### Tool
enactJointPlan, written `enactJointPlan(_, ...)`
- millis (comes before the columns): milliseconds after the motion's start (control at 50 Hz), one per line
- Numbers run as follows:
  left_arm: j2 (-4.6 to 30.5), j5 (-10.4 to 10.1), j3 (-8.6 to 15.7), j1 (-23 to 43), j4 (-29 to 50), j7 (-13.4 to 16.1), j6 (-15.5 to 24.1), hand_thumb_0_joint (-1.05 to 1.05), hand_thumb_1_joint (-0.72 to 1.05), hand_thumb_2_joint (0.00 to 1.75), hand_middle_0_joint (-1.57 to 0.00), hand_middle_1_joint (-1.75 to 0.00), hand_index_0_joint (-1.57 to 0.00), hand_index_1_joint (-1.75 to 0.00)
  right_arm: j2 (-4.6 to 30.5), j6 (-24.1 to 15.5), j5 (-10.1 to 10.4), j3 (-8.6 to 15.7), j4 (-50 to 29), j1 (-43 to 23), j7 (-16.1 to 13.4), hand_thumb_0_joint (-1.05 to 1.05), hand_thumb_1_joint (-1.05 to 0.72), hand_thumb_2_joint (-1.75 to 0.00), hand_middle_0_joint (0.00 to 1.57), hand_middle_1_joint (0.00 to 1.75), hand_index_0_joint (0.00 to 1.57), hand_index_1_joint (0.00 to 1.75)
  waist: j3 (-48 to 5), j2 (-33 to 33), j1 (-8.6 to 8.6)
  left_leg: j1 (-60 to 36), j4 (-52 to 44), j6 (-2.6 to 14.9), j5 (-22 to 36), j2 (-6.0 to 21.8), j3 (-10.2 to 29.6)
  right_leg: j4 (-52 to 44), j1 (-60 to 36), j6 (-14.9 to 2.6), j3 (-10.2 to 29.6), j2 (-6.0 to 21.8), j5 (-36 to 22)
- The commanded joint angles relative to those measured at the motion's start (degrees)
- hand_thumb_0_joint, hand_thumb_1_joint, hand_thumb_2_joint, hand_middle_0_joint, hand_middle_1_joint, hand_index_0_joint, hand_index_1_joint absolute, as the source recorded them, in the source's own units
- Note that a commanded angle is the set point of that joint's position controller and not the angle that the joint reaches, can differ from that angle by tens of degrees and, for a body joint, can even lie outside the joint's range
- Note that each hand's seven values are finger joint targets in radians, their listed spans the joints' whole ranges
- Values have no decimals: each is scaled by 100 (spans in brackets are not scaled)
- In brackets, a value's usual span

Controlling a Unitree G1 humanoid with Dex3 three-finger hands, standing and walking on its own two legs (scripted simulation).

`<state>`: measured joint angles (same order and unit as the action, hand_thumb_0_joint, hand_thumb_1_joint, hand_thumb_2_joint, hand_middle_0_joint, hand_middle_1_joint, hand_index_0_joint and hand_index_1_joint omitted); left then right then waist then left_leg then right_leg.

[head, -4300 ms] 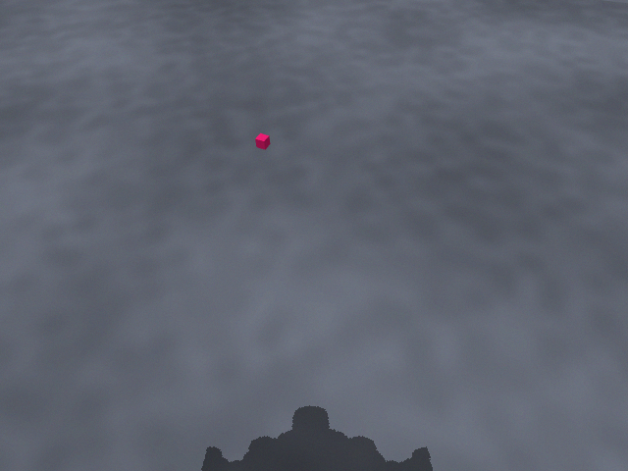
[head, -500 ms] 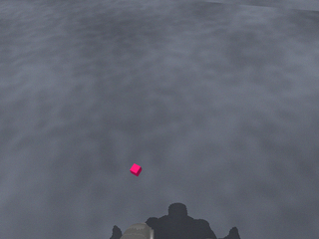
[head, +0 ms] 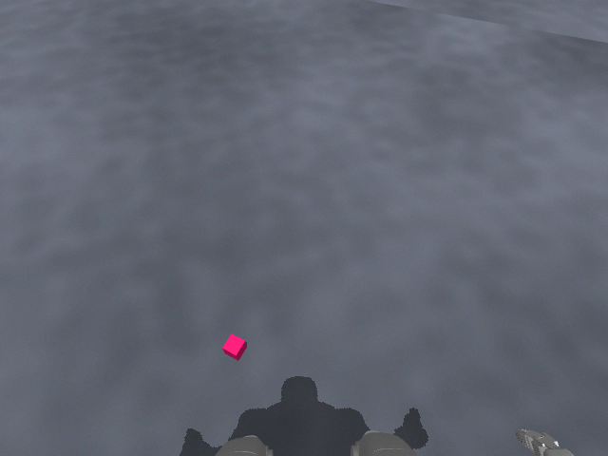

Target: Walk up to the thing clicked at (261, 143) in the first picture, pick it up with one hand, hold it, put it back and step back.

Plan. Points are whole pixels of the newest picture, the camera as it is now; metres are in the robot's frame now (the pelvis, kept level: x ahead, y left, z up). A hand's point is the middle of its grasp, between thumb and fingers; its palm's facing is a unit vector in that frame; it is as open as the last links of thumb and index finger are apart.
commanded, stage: walk up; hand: left
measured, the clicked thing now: (234, 347) +0.50 +0.24 -0.73
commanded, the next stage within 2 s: stand in 1.36 s
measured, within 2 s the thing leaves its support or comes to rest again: neither
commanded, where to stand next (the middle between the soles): +0.09 +0.00 m, yaw +0 degrees
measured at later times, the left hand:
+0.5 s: hand (135, 449) +0.15 +0.25 -0.13, palm faces -0.02 -0.94 -0.34, open 7.4 cm
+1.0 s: hand out of the picture +0.09 +0.26 -0.13, palm faces +0.00 -0.94 -0.34, open 7.4 cm
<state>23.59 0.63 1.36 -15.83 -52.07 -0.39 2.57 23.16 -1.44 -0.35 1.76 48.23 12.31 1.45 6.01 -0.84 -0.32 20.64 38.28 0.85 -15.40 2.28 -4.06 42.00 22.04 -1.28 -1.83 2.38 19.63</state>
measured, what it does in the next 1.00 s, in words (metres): steps on the spot: right foot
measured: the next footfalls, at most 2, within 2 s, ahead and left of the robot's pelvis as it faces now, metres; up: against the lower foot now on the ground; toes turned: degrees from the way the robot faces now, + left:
right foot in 0.02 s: +0.09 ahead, -0.13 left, +0.00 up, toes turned -2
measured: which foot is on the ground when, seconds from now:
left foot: down 0.00-1.00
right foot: up 0.00-0.00, down 0.02-1.00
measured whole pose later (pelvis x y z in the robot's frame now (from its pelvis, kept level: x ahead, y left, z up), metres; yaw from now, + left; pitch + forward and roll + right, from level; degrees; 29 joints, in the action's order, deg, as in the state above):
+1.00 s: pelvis +0.04 +0.01 +0.03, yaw +1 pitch -2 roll +0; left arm 20.1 0.5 0.0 -5.7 -68.2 -0.8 0.7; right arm 20.0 -0.7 0.0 -0.1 67.0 4.2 0.8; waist 2.8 0.4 0.7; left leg 8.2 19.1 0.4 -9.3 0.2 -1.2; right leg 17.9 8.0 1.4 -2.9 2.3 8.2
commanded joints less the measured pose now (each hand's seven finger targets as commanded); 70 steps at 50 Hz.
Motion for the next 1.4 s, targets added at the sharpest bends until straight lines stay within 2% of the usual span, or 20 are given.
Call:
enactJointPlan(0, 1295, 111, 423, -384, 58, 175, 155, 0, 90, 90, -20, -30, -20, -30, 740, 1, 106, 117, -316, -231, -96, 0, -90, -90, 20, 30, 20, 30, -812, -256, 229, 695, 168, 315, 46, 555, 612, -1752, -1275, -334, 1243, 665, -688)
enactJointPlan(20, 1695, 78, 440, 82, 175, 161, 178, 0, 90, 90, -20, -30, -20, -30, 700, 51, 120, 117, -240, -226, -121, 0, -90, -90, 20, 30, 20, 30, -622, -861, 69, 538, 625, 56, -1129, -42, 349, -2378, -422, -921, 2784, 1750, -171)
enactJointPlan(40, 1753, 46, 425, 502, 203, 140, 154, 0, 90, 90, -20, -30, -20, -30, 1032, 99, 78, 239, -18, -226, -178, 0, -90, -90, 20, 30, 20, 30, -385, -782, 29, 28, 1003, 58, -1587, 80, 496, -2296, 210, -1247, 2752, 1905, -120)
enactJointPlan(60, 1504, 24, 353, 604, 195, 137, 145, 0, 90, 90, -20, -30, -20, -30, 1064, 93, 104, 232, 120, -156, -163, 0, -90, -90, 20, 30, 20, 30, -348, -586, -27, -41, 825, 87, -1543, 68, 543, -2143, 91, -1124, 2298, 1613, -384)
enactJointPlan(80, 1423, 12, 301, 748, 156, 145, 127, 0, 90, 90, -20, -30, -20, -30, 1019, 61, 119, 210, 247, -95, -148, 0, -90, -90, 20, 30, 20, 30, -380, -587, -102, -192, 342, 113, -1058, 60, 495, -1922, 16, -899, 1842, 1320, -599)
enactJointPlan(100, 1349, 19, 264, 840, 127, 137, 104, 0, 90, 90, -20, -30, -20, -30, 992, 20, 132, 206, 392, -18, -144, 0, -90, -90, 20, 30, 20, 30, -512, -659, -177, -539, -292, 132, -300, 55, 417, -1734, -24, -636, 1424, 1089, -841)
enactJointPlan(120, 1235, -7, 224, 828, 74, 118, 84, 0, 90, 90, -20, -30, -20, -30, 1013, -21, 107, 213, 519, 36, -150, 0, -90, -90, 20, 30, 20, 30, -712, -686, -157, -918, -618, 147, 252, 160, 566, -1530, -61, -436, 1171, 919, -1187)
enactJointPlan(140, 1088, -28, 165, 748, 33, 101, 80, 0, 90, 90, -20, -30, -20, -30, 1160, -59, 60, 228, 511, -120, -147, 0, -90, -90, 20, 30, 20, 30, -990, -418, -92, -1082, -858, 243, 477, 387, 965, -1361, -163, -262, 958, 717, -1382)
enactJointPlan(160, 1061, -57, 165, 737, -72, 93, 52, 0, 90, 90, -20, -30, -20, -30, 1209, -77, 53, 209, 520, -389, -136, 0, -90, -90, 20, 30, 20, 30, -1006, -299, 48, -806, -1005, 300, 245, 527, 1188, -1420, -385, -158, 771, 487, -828)
enactJointPlan(180, 1075, -56, 169, 706, -149, 89, 48, 0, 90, 90, -20, -30, -20, -30, 1208, -77, 87, 162, 563, -547, -110, 0, -90, -90, 20, 30, 20, 30, -948, -272, 124, -586, -977, 332, 17, 498, 1104, -1596, -658, -132, 760, 464, -426)
enactJointPlan(220, 1114, -42, 168, 975, -256, 89, 54, 0, 90, 90, -20, -30, -20, -30, 1051, -65, 74, 80, 763, -538, -105, 0, -90, -90, 20, 30, 20, 30, -897, -303, 37, -718, -1097, 210, 268, 346, 857, -1671, -765, -190, 897, 626, -646)
enactJointPlan(240, 1092, -69, 155, 1040, -310, 92, 43, 0, 90, 90, -20, -30, -20, -30, 1063, -69, 65, 71, 851, -559, -116, 0, -90, -90, 20, 30, 20, 30, -839, -173, 27, -733, -1215, 186, 374, 374, 902, -1686, -743, -186, 833, 610, -759)
enactJointPlan(300, 1007, -108, 111, 1094, -509, 88, 29, 0, 90, 90, -20, -30, -20, -30, 1073, -117, 68, 12, 1031, -723, -120, 0, -90, -90, 20, 30, 20, 30, -987, 83, 125, -772, -1466, 221, 945, 508, 1010, -1598, -1214, -107, 581, 476, -1348)
enactJointPlan(400, 941, -118, 82, 1324, -753, 72, -16, 0, 90, 90, -20, -30, -20, -30, 1068, -116, 52, -2, 1271, -926, -145, 0, -90, -90, 20, 30, 20, 30, -1035, 165, 135, -968, -1747, 172, 1247, 547, 948, -1916, -1512, -50, 500, 505, -1593)
enactJointPlan(640, 851, -65, 50, 1658, -1141, 28, -49, 0, 90, 90, -20, -30, -20, -30, 1000, -75, 19, 18, 1564, -1117, -141, 0, -90, -90, 20, 30, 20, 30, -775, 211, 50, -1028, -2360, 64, 546, 527, 947, -2525, -1604, 56, 486, 525, -1170)
enactJointPlan(880, 851, -30, 73, 1454, -1230, 31, -39, 0, 90, 90, -20, -30, -20, -30, 970, -51, 23, 31, 1546, -1165, -135, 0, -90, -90, 20, 30, 20, 30, -790, 122, 38, -1301, -2314, 52, 660, 485, 919, -2734, -1429, 93, 479, 537, -1067)
enactJointPlan(1100, 822, -31, 111, 1363, -1224, 55, -46, 0, 90, 90, -20, -30, -20, -30, 911, -38, 26, 45, 1521, -1087, -148, 0, -90, -90, 20, 30, 20, 30, -923, 54, 39, -1374, -2254, 27, 1268, 484, 919, -2664, -1671, 130, 408, 568, -1587)
enactJointPlan(1180, 815, -18, 107, 1384, -1177, 69, -50, 0, 90, 90, -20, -30, -20, -30, 910, -10, 15, 59, 1511, -1097, -153, 0, -90, -90, 20, 30, 20, 30, -857, 60, 23, -1316, -2265, 26, 1122, 453, 903, -2711, -1684, 131, 404, 577, -1561)
enactJointPlan(1300, 786, -24, 118, 1381, -1144, 74, -58, 0, 90, 90, -20, -30, -20, -30, 883, -21, 11, 63, 1506, -1062, -159, 0, -90, -90, 20, 30, 20, 30, -909, 126, 46, -1358, -2301, 16, 1314, 488, 911, -2645, -1765, 124, 377, 579, -1647)
enactJointPlan(1380, 831, -12, 118, 1377, -1138, 86, -78, 0, 90, 90, -20, -30, -20, -30, 889, -40, -20, 46, 1480, -1107, -173, 0, -90, -90, 20, 30, 20, 30, -792, 179, 35, -1247, -2407, -17, 1119, 537, 949, -2674, -1734, 97, 418, 623, -1352)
